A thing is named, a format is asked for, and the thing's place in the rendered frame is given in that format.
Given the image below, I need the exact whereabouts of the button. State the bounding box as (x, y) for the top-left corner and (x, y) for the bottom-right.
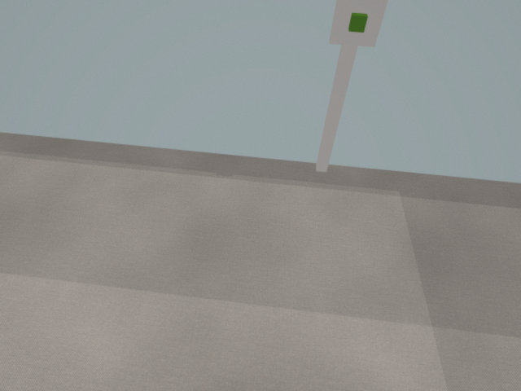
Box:
(348, 13), (368, 33)

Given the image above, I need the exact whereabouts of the panel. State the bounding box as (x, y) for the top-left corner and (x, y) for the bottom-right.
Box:
(316, 0), (388, 172)

